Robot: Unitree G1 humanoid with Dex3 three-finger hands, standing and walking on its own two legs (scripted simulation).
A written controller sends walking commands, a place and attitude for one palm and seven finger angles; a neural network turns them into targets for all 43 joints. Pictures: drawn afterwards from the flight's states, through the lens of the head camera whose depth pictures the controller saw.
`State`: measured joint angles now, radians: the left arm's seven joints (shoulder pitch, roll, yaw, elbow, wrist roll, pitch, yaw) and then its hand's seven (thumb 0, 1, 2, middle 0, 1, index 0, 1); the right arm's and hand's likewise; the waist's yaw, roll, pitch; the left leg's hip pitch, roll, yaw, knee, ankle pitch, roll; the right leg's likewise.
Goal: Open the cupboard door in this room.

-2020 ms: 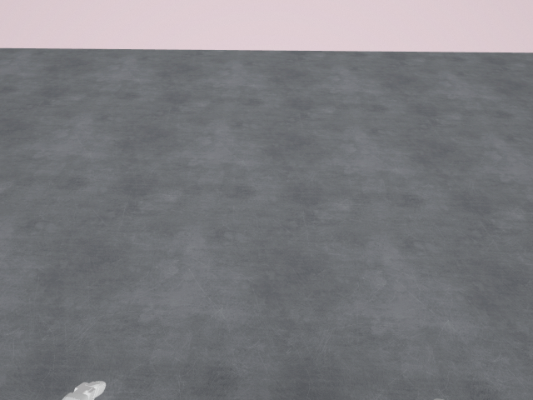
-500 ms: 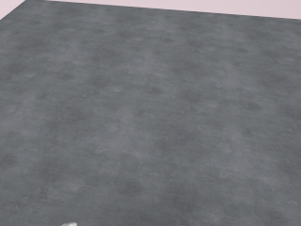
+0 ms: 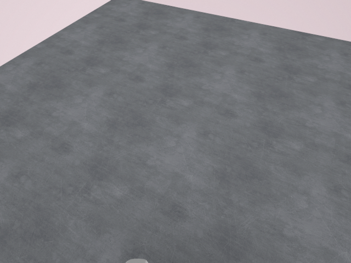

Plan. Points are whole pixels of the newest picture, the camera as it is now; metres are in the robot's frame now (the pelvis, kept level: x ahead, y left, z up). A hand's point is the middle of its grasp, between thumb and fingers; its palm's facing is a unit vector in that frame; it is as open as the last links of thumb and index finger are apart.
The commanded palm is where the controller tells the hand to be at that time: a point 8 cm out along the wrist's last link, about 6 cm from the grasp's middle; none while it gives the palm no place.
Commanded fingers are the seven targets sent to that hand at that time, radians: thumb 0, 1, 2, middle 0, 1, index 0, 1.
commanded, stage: turn or walk to find it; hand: left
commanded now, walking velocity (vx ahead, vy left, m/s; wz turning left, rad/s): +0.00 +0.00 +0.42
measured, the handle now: out of the picture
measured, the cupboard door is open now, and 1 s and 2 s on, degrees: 0 0 0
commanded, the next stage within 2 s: stand and wait in 1.60 s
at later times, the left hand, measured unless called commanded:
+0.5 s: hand out of the picture +0.03 +0.24 -0.15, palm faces +0.20 -0.94 -0.27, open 7.4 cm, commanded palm none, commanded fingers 0.00 0.90 0.90 -0.20 -0.30 -0.20 -0.30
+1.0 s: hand out of the picture -0.12 +0.18 -0.17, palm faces +0.44 -0.87 -0.22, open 7.4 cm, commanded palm none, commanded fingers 0.00 0.90 0.90 -0.20 -0.30 -0.20 -0.30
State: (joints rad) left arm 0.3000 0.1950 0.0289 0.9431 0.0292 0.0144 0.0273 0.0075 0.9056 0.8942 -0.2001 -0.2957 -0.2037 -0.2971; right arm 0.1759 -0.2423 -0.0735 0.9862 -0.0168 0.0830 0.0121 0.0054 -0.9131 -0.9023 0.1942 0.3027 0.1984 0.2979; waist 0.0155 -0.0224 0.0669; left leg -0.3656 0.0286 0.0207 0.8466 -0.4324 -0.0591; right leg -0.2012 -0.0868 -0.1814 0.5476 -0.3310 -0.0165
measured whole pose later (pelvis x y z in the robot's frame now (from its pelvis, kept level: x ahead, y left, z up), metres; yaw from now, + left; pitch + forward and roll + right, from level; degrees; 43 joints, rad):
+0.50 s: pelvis -0.04 +0.01 +0.00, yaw +10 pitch +0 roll +0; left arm 0.17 0.23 0.06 0.91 0.01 0.06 0.02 0.01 0.91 0.89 -0.20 -0.29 -0.20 -0.30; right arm 0.22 -0.19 -0.06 0.96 -0.03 0.05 0.00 0.00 -0.91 -0.90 0.20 0.30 0.21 0.30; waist -0.03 0.01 0.04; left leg -0.27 -0.05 -0.06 0.47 -0.18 0.03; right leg -0.34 -0.04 -0.03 0.77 -0.41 0.07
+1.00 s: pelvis -0.07 +0.00 +0.00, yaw +24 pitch -1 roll +0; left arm 0.27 0.19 0.04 0.96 0.03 0.02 0.03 0.01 0.91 0.89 -0.20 -0.30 -0.20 -0.30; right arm 0.19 -0.22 -0.07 1.00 -0.02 0.08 0.01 0.01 -0.91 -0.90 0.19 0.30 0.20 0.30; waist 0.02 -0.03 0.07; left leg -0.32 0.04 0.05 0.77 -0.43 -0.06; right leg -0.24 -0.12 -0.24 0.56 -0.30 -0.01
